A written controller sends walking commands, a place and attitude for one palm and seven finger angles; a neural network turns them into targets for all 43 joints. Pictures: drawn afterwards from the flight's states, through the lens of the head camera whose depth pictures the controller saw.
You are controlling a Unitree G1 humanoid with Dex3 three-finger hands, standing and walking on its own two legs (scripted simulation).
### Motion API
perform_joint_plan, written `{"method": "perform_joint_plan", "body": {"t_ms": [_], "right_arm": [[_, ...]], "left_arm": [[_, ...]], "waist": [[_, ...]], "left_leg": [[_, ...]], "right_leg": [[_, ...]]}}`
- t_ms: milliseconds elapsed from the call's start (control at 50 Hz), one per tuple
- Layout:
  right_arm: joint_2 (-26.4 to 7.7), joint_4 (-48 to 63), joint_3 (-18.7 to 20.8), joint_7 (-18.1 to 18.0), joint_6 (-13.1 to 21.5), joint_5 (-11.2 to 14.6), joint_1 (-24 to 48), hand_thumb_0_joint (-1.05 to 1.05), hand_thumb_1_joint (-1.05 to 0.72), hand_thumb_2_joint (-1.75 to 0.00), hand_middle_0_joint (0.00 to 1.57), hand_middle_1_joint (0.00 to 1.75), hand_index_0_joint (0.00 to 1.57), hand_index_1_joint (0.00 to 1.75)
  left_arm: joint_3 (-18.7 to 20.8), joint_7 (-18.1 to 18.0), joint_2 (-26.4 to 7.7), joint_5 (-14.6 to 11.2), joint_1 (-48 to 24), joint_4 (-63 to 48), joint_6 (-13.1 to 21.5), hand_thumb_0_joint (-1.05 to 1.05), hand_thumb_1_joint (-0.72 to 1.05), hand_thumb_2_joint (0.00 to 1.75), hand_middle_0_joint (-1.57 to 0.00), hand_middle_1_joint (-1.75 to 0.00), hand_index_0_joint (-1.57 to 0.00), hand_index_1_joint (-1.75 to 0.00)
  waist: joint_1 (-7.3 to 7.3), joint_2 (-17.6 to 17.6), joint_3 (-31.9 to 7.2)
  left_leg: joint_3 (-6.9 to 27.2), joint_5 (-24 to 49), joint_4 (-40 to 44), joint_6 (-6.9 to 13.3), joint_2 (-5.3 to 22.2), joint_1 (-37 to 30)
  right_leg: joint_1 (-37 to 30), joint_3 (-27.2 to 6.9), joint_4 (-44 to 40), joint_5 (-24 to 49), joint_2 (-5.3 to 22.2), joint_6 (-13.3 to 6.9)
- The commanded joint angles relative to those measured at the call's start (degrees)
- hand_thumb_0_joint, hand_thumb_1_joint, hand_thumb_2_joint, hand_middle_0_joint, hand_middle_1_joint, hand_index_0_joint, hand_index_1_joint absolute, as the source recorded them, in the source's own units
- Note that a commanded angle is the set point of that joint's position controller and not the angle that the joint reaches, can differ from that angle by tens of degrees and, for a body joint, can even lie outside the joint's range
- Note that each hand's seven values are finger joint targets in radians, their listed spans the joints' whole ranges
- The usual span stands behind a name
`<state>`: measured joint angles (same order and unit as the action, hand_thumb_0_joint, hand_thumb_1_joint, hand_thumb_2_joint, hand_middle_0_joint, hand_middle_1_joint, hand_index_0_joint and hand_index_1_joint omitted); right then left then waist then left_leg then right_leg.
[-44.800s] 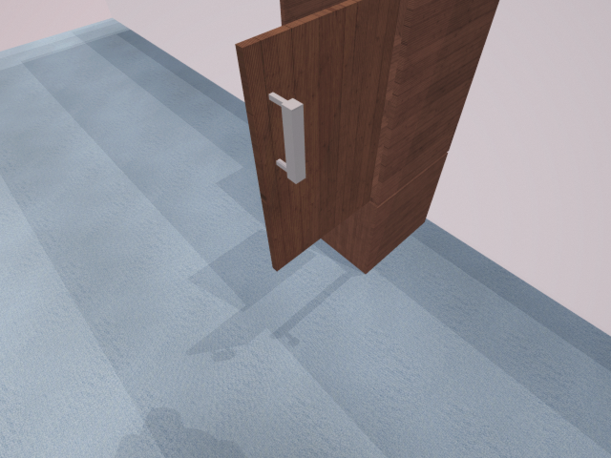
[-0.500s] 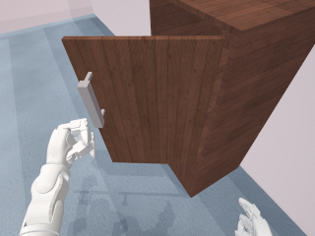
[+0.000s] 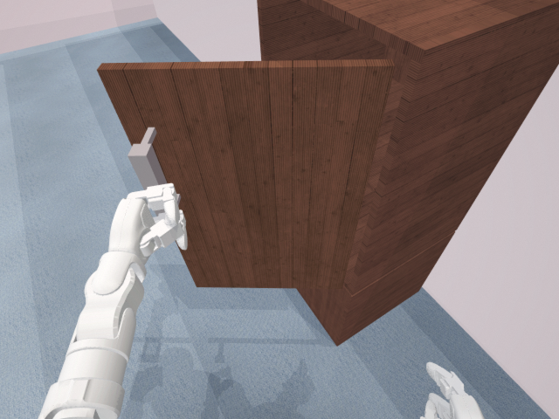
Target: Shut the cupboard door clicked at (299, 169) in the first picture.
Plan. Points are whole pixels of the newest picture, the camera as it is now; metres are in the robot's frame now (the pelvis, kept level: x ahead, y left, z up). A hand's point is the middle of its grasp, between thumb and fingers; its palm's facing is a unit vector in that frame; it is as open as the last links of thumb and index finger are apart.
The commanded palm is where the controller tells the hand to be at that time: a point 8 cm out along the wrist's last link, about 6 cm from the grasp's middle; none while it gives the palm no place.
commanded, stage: bring the fist close to the handle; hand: left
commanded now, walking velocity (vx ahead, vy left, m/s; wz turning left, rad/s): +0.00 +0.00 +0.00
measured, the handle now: (161, 179) +0.44 +0.22 +0.10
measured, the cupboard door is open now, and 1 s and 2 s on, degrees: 57 52 40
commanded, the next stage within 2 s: push the door shut along its arc in 0.36 s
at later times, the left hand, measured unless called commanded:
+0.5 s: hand (173, 227) +0.35 +0.17 +0.10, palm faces +0.03 -1.00 -0.01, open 3.1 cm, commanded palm +0.33 +0.22 +0.10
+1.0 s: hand (176, 199) +0.40 +0.18 +0.11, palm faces -0.10 -0.99 -0.03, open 3.1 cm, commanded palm +0.39 +0.21 +0.10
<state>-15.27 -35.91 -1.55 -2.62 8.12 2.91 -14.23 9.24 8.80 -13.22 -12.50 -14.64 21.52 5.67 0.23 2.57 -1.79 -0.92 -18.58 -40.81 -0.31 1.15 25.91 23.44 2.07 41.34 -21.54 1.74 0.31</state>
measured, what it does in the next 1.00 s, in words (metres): stands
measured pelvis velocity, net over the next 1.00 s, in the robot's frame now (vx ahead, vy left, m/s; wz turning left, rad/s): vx -0.02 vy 0.01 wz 0.01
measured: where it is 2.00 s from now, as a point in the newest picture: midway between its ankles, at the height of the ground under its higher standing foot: outside the picture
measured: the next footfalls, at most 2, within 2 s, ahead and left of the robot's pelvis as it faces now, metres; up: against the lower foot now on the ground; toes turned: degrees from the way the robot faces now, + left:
none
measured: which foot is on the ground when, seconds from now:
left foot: down 0.00-1.00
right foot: down 0.00-1.00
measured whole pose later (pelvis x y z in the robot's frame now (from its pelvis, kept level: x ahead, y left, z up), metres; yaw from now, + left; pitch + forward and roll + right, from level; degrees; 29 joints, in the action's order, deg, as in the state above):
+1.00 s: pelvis -0.02 +0.01 -0.01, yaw +1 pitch +6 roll -1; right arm -16.2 -37.8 -1.5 -3.0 5.4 3.1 -16.6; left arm 9.8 15.9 -19.0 -12.5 -35.8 46.3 12.3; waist 2.2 2.0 -1.4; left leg -0.1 -18.1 -44.6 0.6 0.7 32.8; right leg 29.2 2.7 43.7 -20.6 2.2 1.0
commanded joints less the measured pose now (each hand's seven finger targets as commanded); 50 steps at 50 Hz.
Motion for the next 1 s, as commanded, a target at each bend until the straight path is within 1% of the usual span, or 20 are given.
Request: {"method": "perform_joint_plan", "body": {"t_ms": [0, 40, 80, 140, 180, 260, 320, 360, 380, 460, 480, 560, 580, 640, 720, 780, 840, 880, 940, 980], "right_arm": [[-6.5, 8.7, 2.6, -0.5, 2.4, 0.0, 3.3, 0.00, -0.90, -0.90, 0.20, 0.30, 0.20, 0.30], [-6.1, 8.8, 2.7, -0.3, 2.6, -0.2, 3.2, 0.00, -0.90, -0.90, 0.20, 0.30, 0.20, 0.30], [-6.5, 8.0, 2.7, -0.3, 2.2, -0.4, 2.7, 0.00, -0.90, -0.90, 0.20, 0.30, 0.20, 0.30], [-6.3, 7.9, 2.7, -0.1, 1.7, 0.0, 2.9, 0.00, -0.90, -0.90, 0.20, 0.30, 0.20, 0.30], [-6.9, 7.6, 2.8, -0.2, 1.2, 0.0, 2.5, 0.00, -0.90, -0.90, 0.20, 0.30, 0.20, 0.30], [-6.5, 8.5, 2.8, -0.3, 1.2, 0.4, 3.0, 0.00, -0.90, -0.90, 0.20, 0.30, 0.20, 0.30], [-6.8, 8.4, 2.9, -0.5, 1.2, 0.3, 2.8, 0.00, -0.90, -0.90, 0.20, 0.30, 0.20, 0.30], [-6.7, 8.4, 2.8, -0.6, 1.4, 0.3, 3.1, 0.00, -0.90, -0.90, 0.20, 0.30, 0.20, 0.30], [-7.0, 8.0, 2.8, -0.7, 1.3, 0.1, 2.9, 0.00, -0.90, -0.90, 0.20, 0.30, 0.20, 0.30], [-6.6, 8.0, 2.7, -0.6, 1.3, 0.2, 3.1, 0.00, -0.90, -0.90, 0.20, 0.30, 0.20, 0.30], [-7.1, 7.6, 2.8, -0.7, 1.2, 0.0, 2.6, 0.00, -0.90, -0.90, 0.20, 0.30, 0.20, 0.30], [-7.1, 7.2, 2.6, -1.1, 0.8, 0.3, 2.5, 0.00, -0.90, -0.90, 0.20, 0.30, 0.20, 0.30], [-7.6, 6.9, 2.6, -1.3, 0.6, 0.2, 2.1, 0.00, -0.90, -0.90, 0.20, 0.30, 0.20, 0.30], [-7.5, 7.0, 2.5, -1.3, 0.5, 0.6, 2.3, 0.00, -0.90, -0.90, 0.20, 0.30, 0.20, 0.30], [-8.1, 6.4, 2.4, -1.3, 0.1, 0.7, 1.1, 0.00, -0.90, -0.90, 0.20, 0.30, 0.20, 0.30], [-8.6, 6.0, 2.6, -1.4, -0.2, 0.5, 0.0, 0.00, -0.90, -0.90, 0.20, 0.30, 0.20, 0.30], [-8.5, 5.5, 2.9, -1.1, 0.0, 0.6, -0.8, 0.00, -0.90, -0.90, 0.20, 0.30, 0.20, 0.30], [-9.3, 4.8, 3.0, -1.2, -0.3, 0.3, -2.0, 0.00, -0.90, -0.90, 0.20, 0.30, 0.20, 0.30], [-9.1, 4.5, 3.1, -1.0, -0.1, 0.4, -2.3, 0.00, -0.90, -0.90, 0.20, 0.30, 0.20, 0.30], [-9.6, 3.5, 3.2, -1.1, -0.2, 0.2, -3.4, 0.00, -0.90, -0.90, 0.20, 0.30, 0.20, 0.30]], "left_arm": [[4.2, -0.9, -9.4, -0.7, -19.1, -14.1, 5.4, 0.00, 0.90, 0.90, -1.30, -1.50, -1.30, -1.50], [4.1, -1.6, -8.7, -0.5, -19.2, -15.9, 7.3, 0.00, 0.90, 0.90, -1.30, -1.50, -1.30, -1.50], [6.2, -2.2, -11.7, 0.0, -19.1, -14.2, 8.3, 0.00, 0.90, 0.90, -1.30, -1.50, -1.30, -1.50], [4.5, -1.9, -9.8, 0.4, -18.8, -11.1, 8.1, 0.00, 0.90, 0.90, -1.30, -1.50, -1.30, -1.50], [6.2, -1.4, -11.9, 0.4, -17.4, -8.1, 7.1, 0.00, 0.90, 0.90, -1.30, -1.50, -1.30, -1.50], [3.1, 0.2, -8.1, -0.9, -19.1, -10.8, 6.3, 0.00, 0.90, 0.90, -1.30, -1.50, -1.30, -1.50], [5.2, 0.3, -10.0, -1.7, -18.8, -9.8, 6.7, 0.00, 0.90, 0.90, -1.30, -1.50, -1.30, -1.50], [3.4, 0.3, -8.4, -1.5, -20.9, -10.7, 7.5, 0.00, 0.90, 0.90, -1.30, -1.50, -1.30, -1.50], [5.3, -0.1, -11.0, -1.1, -21.3, -9.6, 7.8, 0.00, 0.90, 0.90, -1.30, -1.50, -1.30, -1.50], [4.3, 0.2, -10.4, -0.6, -22.2, -9.9, 8.9, 0.00, 0.90, 0.90, -1.30, -1.50, -1.30, -1.50], [5.4, 0.3, -12.7, -0.2, -23.4, -9.7, 9.0, 0.00, 0.90, 0.90, -1.30, -1.50, -1.30, -1.50], [4.8, 2.5, -12.8, -0.8, -28.1, -6.3, 9.0, 0.00, 0.90, 0.90, -1.30, -1.50, -1.30, -1.50], [6.0, 3.0, -14.5, -1.1, -28.1, -4.4, 8.8, 0.00, 0.90, 0.90, -1.30, -1.50, -1.30, -1.50], [3.9, 4.7, -12.5, -1.8, -31.2, -2.3, 8.5, 0.00, 0.90, 0.90, -1.30, -1.50, -1.30, -1.50], [2.8, 6.1, -12.3, -1.7, -36.0, 4.2, 7.8, 0.00, 0.90, 0.90, -1.30, -1.50, -1.30, -1.50], [3.0, 6.8, -13.5, -1.4, -39.5, 7.0, 8.5, 0.00, 0.90, 0.90, -1.30, -1.50, -1.30, -1.50], [0.5, 7.6, -11.0, -1.1, -44.1, 8.9, 9.2, 0.00, 0.90, 0.90, -1.30, -1.50, -1.30, -1.50], [2.2, 7.9, -14.1, -0.6, -46.0, 11.6, 9.6, 0.00, 0.90, 0.90, -1.30, -1.50, -1.30, -1.50], [-1.1, 8.6, -10.8, -0.4, -51.5, 12.5, 10.6, 0.00, 0.90, 0.90, -1.30, -1.50, -1.30, -1.50], [-0.9, 8.6, -12.1, 0.0, -54.5, 14.7, 10.9, 0.00, 0.90, 0.90, -1.30, -1.50, -1.30, -1.50]], "waist": [[-0.23, -2.4, -17.5], [-0.63, -2.1, -19.2], [-0.66, -2.7, -18.3], [0.09, -2.8, -14.7], [-0.14, -4.1, -13.6], [0.14, -1.3, -15.2], [0.20, -5.8, -14.6], [0.79, -4.5, -14.5], [0.66, -4.7, -13.7], [0.66, -1.3, -15.1], [0.96, -1.9, -16.0], [1.90, -1.4, -15.5], [1.95, -3.3, -15.2], [2.23, -0.9, -15.6], [3.68, -3.2, -13.3], [4.11, -3.7, -14.7], [4.94, -1.3, -16.6], [5.03, -2.1, -17.6], [6.05, -0.2, -18.8], [6.77, -0.2, -18.7]], "left_leg": [[0.2, 11.6, 4.6, 1.6, -1.6, -9.0], [0.1, 13.4, 4.4, 1.5, -1.4, -10.1], [0.0, 12.6, 4.4, 1.5, -1.3, -9.1], [-0.3, 10.2, 5.2, 1.5, -1.3, -7.5], [-0.3, 9.3, 5.3, 1.8, -1.4, -6.6], [-0.4, 9.3, 5.3, 1.6, -1.6, -8.3], [-0.1, 8.0, 5.3, 1.8, -1.5, -7.0], [-0.1, 7.4, 5.1, 1.7, -1.6, -7.4], [0.0, 6.6, 5.1, 1.8, -1.5, -6.8], [0.0, 6.9, 5.1, 1.7, -1.6, -7.9], [0.1, 7.1, 4.8, 1.8, -1.5, -7.8], [0.4, 6.6, 4.8, 1.7, -1.5, -7.6], [0.5, 6.7, 4.4, 1.9, -1.4, -7.0], [0.9, 6.5, 4.5, 1.6, -1.5, -7.6], [1.3, 3.9, 4.3, 1.7, -1.4, -6.0], [1.7, 3.6, 3.8, 1.8, -1.3, -6.2], [2.4, 4.1, 3.2, 1.6, -1.2, -8.0], [2.7, 3.6, 2.8, 1.6, -1.1, -7.4], [3.3, 3.6, 2.6, 1.4, -0.9, -9.1], [3.8, 3.1, 2.3, 1.5, -0.8, -9.0]], "right_leg": [[-4.8, -0.2, -5.3, 18.3, -1.7, -1.0], [-5.4, 0.1, -4.6, 20.0, -1.9, -1.1], [-5.5, -0.2, -4.7, 19.3, -2.0, -1.0], [-4.0, -0.3, -5.4, 17.4, -2.0, -0.9], [-4.2, -0.6, -6.3, 16.5, -2.0, -0.9], [-4.1, -0.4, -6.4, 16.7, -2.1, -1.0], [-4.3, -0.5, -6.9, 15.3, -2.1, -0.7], [-3.4, -0.5, -6.7, 14.8, -2.1, -0.7], [-3.1, -0.8, -7.0, 13.4, -2.1, -0.7], [-2.9, -0.9, -6.4, 13.8, -2.0, -1.0], [-3.3, -0.9, -6.2, 13.8, -2.0, -0.9], [-2.4, -0.9, -6.2, 13.8, -2.1, -1.0], [-2.6, -1.1, -6.4, 13.8, -2.1, -1.0], [-1.6, -0.7, -6.2, 13.6, -2.1, -1.3], [1.5, -0.6, -6.5, 10.4, -2.0, -1.1], [2.2, -0.4, -6.0, 9.5, -2.1, -1.2], [4.7, 0.1, -5.1, 9.4, -2.3, -1.4], [5.1, 0.2, -4.7, 8.4, -2.3, -1.5], [7.5, 0.6, -4.0, 7.9, -2.5, -1.6], [8.9, 0.8, -3.7, 7.2, -2.6, -1.6]]}}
